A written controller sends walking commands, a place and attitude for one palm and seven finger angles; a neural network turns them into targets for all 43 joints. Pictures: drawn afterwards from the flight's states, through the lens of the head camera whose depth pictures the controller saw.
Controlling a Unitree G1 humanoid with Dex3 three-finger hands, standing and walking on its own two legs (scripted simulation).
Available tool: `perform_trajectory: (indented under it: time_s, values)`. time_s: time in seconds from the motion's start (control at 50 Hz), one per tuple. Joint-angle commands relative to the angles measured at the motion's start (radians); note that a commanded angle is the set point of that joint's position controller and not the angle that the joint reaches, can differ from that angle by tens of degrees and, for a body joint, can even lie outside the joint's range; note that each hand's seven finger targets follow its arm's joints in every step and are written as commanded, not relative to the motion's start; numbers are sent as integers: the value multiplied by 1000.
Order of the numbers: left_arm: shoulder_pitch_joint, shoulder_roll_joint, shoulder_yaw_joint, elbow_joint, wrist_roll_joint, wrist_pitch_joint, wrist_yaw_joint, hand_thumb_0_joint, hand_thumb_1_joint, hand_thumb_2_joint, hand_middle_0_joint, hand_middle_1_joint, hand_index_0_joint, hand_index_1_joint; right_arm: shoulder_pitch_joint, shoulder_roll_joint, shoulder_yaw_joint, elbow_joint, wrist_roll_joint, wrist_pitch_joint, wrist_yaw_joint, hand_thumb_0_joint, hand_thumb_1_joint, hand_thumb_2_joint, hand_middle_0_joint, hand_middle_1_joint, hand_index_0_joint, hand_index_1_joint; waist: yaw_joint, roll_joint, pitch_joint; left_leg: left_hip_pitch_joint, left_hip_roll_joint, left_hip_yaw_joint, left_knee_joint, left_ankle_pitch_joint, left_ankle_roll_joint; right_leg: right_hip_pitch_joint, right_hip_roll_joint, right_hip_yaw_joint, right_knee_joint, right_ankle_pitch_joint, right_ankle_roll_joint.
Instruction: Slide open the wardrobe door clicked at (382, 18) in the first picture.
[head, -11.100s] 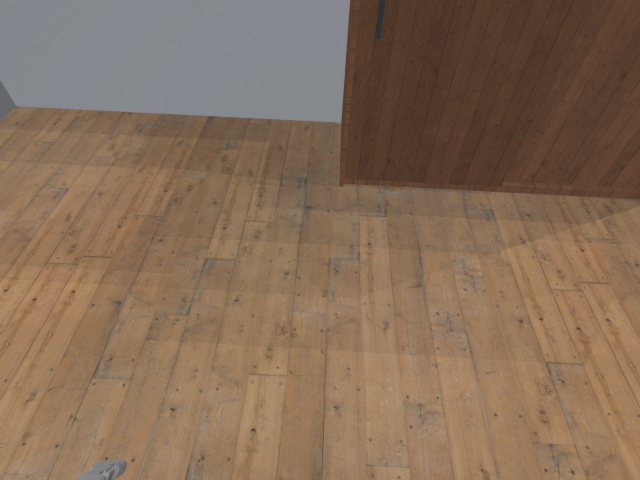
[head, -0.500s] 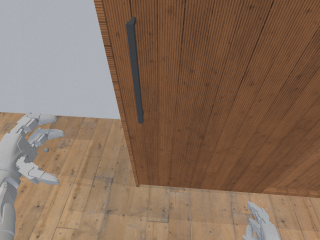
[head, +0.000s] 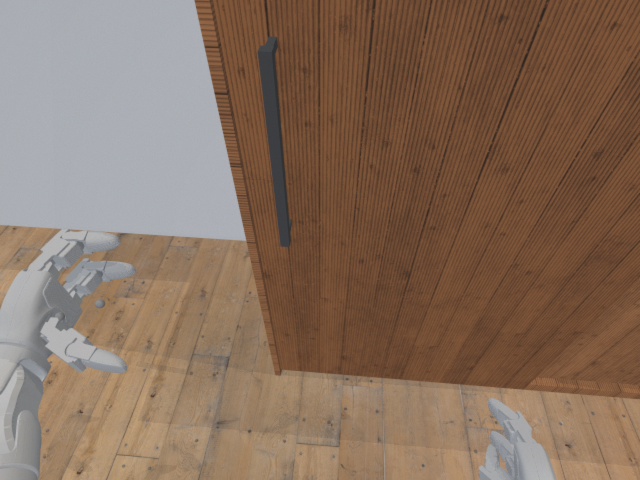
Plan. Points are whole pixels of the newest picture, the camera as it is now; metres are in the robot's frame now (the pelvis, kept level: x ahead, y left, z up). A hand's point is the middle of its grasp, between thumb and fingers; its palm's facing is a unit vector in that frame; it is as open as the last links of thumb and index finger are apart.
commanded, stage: move the hooked fingers beside the handle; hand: left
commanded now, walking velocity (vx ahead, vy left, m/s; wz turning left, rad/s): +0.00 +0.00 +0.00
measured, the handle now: (279, 160) +0.52 +0.11 +0.13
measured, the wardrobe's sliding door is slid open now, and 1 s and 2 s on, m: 0.00 0.00 0.00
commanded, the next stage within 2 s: none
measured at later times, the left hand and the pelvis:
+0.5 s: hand (153, 263) +0.33 +0.24 +0.10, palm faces +0.01 -1.00 -0.02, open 14.0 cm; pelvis +0.00 +0.00 +0.00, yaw -1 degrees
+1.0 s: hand (192, 237) +0.38 +0.21 +0.10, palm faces +0.01 -1.00 -0.01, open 14.0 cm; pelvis +0.01 +0.00 +0.00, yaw -1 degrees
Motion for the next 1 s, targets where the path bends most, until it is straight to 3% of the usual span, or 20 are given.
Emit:
perform_trajectory:
  time_s: [0.0, 0.08, 0.12, 0.18, 0.26, 0.28, 0.36, 0.4, 0.44, 0.48, 0.52, 0.64, 0.68, 0.74, 0.78, 0.8, 0.84, 0.88, 0.96, 0.98]
  values:
    - [-279, 217, 38, -185, -27, -56, -1, 0, -500, 300, -300, -1200, -300, -1200, -66, -143, -61, -144, 11, -57, -16, 0, -900, -900, 200, 300, 200, 300, -19, 25, -152, 2, -37, -18, -124, 148, 23, 99, 37, 41, -86, 84, -16]
    - [-408, 198, -21, -181, 2, -59, 30, 0, -500, 300, -300, -1200, -300, -1200, -61, -143, -58, -136, 10, -55, -26, 0, -900, -900, 200, 300, 200, 300, -36, 42, -152, 9, -37, -28, -129, 99, 23, 68, 36, 42, -90, 20, -18]
    - [-469, 231, -3, -139, 21, -59, 50, 0, -500, 300, -300, -1200, -300, -1200, -55, -143, -57, -124, 11, -50, -30, 0, -900, -900, 200, 300, 200, 300, -45, 37, -163, 3, -39, -29, -131, 76, 23, 63, 32, 45, -93, -3, -15]
    - [-461, 255, 22, -125, 31, -76, 70, 0, -500, 300, -300, -1200, -300, -1200, -48, -143, -58, -128, 5, -44, -25, 0, -900, -900, 200, 300, 200, 300, -22, 27, -220, 8, -37, -32, -128, 128, 21, 109, 32, 45, -77, 47, -21]
    - [-464, 263, 40, -50, 38, -73, 83, 0, -500, 300, -300, -1200, -300, -1200, -47, -139, -56, -129, 5, -27, -16, 0, -900, -900, 200, 300, 200, 300, -17, 46, -216, -22, -39, -19, -128, 140, 17, 118, 27, 48, -72, 81, -19]
    - [-450, 281, 56, -30, 38, -73, 83, 0, -500, 300, -300, -1200, -300, -1200, -40, -144, -55, -130, 2, -20, -12, 0, -900, -900, 200, 300, 200, 300, -10, 6, -219, -38, -37, -20, -126, 155, 19, 143, 29, 48, -69, 95, -21]
    - [-461, 221, 6, -61, 39, -82, 78, 0, -500, 300, -300, -1200, -300, -1200, -29, -135, -63, -141, 5, -11, -2, 0, -900, -900, 200, 300, 200, 300, -17, 82, -265, -1, -40, -7, -116, 220, 17, 137, 30, 47, -53, 182, -22]
    - [-433, 216, 8, -55, 31, -83, 79, 0, -500, 300, -300, -1200, -300, -1200, -17, -140, -68, -143, 3, -7, 3, 0, -900, -900, 200, 300, 200, 300, -16, 11, -273, -8, -34, -8, -111, 250, 20, 155, 34, 44, -48, 224, -19]
    - [-458, 210, 0, -56, 35, -84, 85, 0, -500, 300, -300, -1200, -300, -1200, -7, -141, -71, -135, 5, 1, 4, 0, -900, -900, 200, 300, 200, 300, -26, 28, -260, -13, -36, -5, -111, 231, 19, 127, 33, 44, -51, 206, -16]
    - [-516, 205, -14, -38, 38, -84, 95, 0, -500, 300, -300, -1200, -300, -1200, -4, -145, -70, -128, 4, 8, 2, 0, -900, -900, 200, 300, 200, 300, -38, -4, -231, -27, -35, -9, -111, 208, 21, 119, 33, 44, -55, 183, -17]
    - [-581, 200, -34, -30, 53, -88, 108, 0, -500, 300, -300, -1200, -300, -1200, 2, -143, -72, -118, 7, 15, 0, 0, -900, -900, 200, 300, 200, 300, -52, 21, -232, -25, -38, -8, -113, 177, 22, 96, 31, 50, -60, 153, -14]
    - [-638, 201, -41, -9, 76, -126, 137, 0, -500, 300, -300, -1200, -300, -1200, 16, -136, -75, -103, 1, 33, 1, 0, -900, -900, 200, 300, 200, 300, -48, 45, -304, 0, -41, -6, -103, 219, 23, 130, 31, 55, -45, 203, -17]
    - [-596, 209, -28, 28, 78, -127, 143, 0, -500, 300, -300, -1200, -300, -1200, 23, -140, -75, -102, -2, 41, 7, 0, -900, -900, 200, 300, 200, 300, -38, 6, -309, -13, -38, -4, -98, 245, 24, 153, 31, 54, -38, 236, -17]
    - [-634, 186, -49, 77, 84, -119, 152, 0, -500, 300, -300, -1200, -300, -1200, 20, -137, -74, -101, 3, 54, 11, 0, -900, -900, 200, 300, 200, 300, -46, 21, -268, -35, -38, -1, -105, 216, 21, 123, 29, 52, -42, 218, -17]
    - [-660, 200, -40, 111, 87, -114, 160, 0, -500, 300, -300, -1200, -300, -1200, 28, -143, -73, -102, 1, 66, 14, 0, -900, -900, 200, 300, 200, 300, -49, -37, -269, -56, -38, 0, -101, 205, 25, 136, 30, 57, -43, 213, -14]
    - [-672, 225, -17, 111, 91, -119, 164, 0, -500, 300, -300, -1200, -300, -1200, 26, -143, -74, -105, 1, 71, 14, 0, -900, -900, 200, 300, 200, 300, -46, -27, -279, -60, -38, 2, -103, 208, 25, 145, 29, 60, -41, 221, -13]
    - [-681, 189, -45, 88, 95, -132, 166, 0, -500, 300, -300, -1200, -300, -1200, 25, -133, -75, -112, 0, 76, 19, 0, -900, -900, 200, 300, 200, 300, -43, 29, -314, -37, -43, 10, -96, 234, 24, 152, 28, 64, -34, 252, -16]
    - [-691, 198, -42, 99, 93, -144, 170, 0, -500, 300, -300, -1200, -300, -1200, 37, -138, -78, -108, -3, 84, 21, 0, -900, -900, 200, 300, 200, 300, -50, -36, -324, -46, -37, 7, -89, 250, 28, 169, 32, 63, -29, 274, -13]
    - [-782, 177, -74, 134, 102, -154, 167, 0, -500, 300, -300, -1200, -300, -1200, 38, -136, -77, -96, 2, 96, 21, 0, -900, -900, 200, 300, 200, 300, -73, 27, -292, -50, -40, 12, -87, 202, 25, 114, 31, 67, -36, 232, -14]
    - [-792, 173, -80, 136, 102, -158, 168, 0, -500, 300, -300, -1200, -300, -1200, 48, -137, -78, -94, -1, 99, 22, 0, -900, -900, 200, 300, 200, 300, -72, -8, -306, -44, -39, 7, -82, 222, 29, 127, 34, 64, -31, 249, -16]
